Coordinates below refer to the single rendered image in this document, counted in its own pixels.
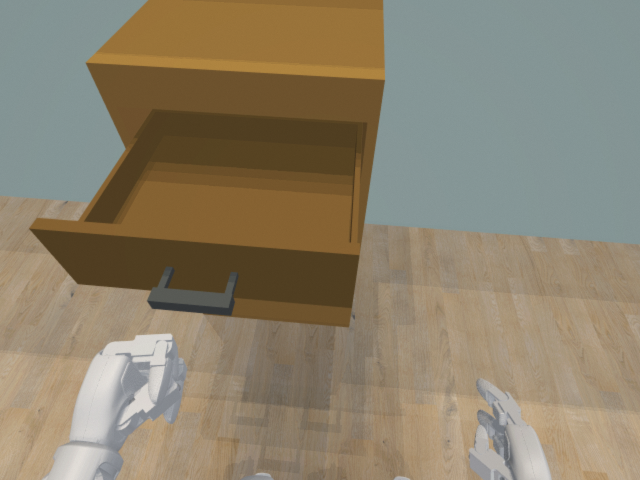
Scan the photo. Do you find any robot left hand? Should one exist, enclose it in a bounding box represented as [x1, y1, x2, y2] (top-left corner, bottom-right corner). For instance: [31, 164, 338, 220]
[69, 334, 188, 452]

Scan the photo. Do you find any robot right hand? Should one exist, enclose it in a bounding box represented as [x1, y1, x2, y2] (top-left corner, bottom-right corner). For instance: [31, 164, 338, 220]
[469, 378, 552, 480]

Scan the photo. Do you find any cabinet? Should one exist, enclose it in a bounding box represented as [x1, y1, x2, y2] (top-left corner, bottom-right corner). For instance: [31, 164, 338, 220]
[86, 0, 385, 327]

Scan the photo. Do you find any handle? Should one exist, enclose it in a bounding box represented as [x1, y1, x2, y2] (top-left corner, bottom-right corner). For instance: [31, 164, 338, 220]
[147, 266, 239, 316]

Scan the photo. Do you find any left robot forearm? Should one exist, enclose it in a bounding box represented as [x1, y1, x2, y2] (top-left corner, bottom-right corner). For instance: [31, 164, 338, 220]
[41, 441, 124, 480]

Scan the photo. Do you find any drawer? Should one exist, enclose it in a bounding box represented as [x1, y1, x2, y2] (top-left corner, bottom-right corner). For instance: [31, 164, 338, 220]
[29, 109, 362, 308]

